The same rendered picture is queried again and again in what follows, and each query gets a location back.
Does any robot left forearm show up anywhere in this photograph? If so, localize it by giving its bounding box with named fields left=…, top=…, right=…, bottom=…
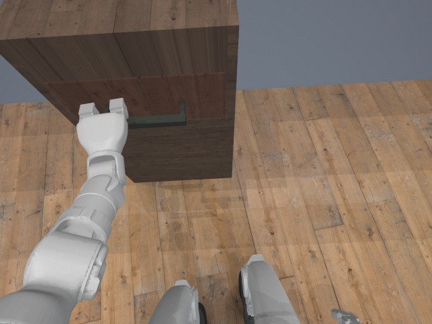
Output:
left=23, top=151, right=126, bottom=286

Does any cabinet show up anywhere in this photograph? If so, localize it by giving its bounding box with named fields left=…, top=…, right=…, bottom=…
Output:
left=0, top=0, right=239, bottom=183

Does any handle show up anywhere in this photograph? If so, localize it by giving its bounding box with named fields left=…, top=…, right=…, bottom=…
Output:
left=104, top=99, right=186, bottom=129

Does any robot right hand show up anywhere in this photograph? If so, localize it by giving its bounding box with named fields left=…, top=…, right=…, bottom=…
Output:
left=331, top=309, right=364, bottom=324

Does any robot left hand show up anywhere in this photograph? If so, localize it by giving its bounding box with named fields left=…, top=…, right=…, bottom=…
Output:
left=76, top=98, right=128, bottom=186

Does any left robot thigh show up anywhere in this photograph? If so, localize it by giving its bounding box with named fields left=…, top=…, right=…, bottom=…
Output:
left=148, top=285, right=198, bottom=324

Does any drawer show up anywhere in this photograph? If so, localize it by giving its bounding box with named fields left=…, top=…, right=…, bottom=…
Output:
left=44, top=72, right=225, bottom=120

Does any left robot upper arm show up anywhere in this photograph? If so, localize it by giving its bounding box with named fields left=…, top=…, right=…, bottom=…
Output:
left=0, top=230, right=109, bottom=324

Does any right robot foot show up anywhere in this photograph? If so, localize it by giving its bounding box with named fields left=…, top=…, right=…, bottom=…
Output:
left=239, top=271, right=254, bottom=324

